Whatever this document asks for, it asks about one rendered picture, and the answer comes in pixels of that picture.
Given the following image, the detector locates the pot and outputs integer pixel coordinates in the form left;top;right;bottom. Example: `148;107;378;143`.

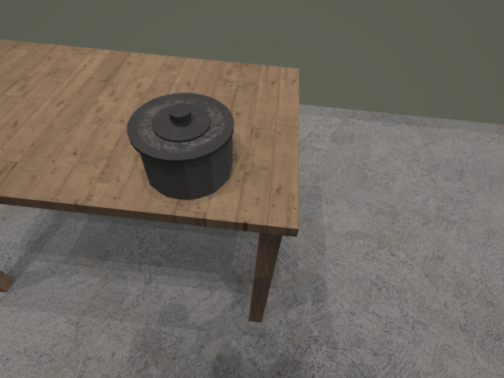
140;137;232;200

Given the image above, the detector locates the lid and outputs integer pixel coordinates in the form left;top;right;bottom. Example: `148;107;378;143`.
127;93;234;164

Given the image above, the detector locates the table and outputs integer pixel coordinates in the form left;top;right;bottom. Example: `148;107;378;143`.
0;39;299;322

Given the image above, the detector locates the knob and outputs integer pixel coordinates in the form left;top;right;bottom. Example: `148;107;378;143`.
169;104;191;124

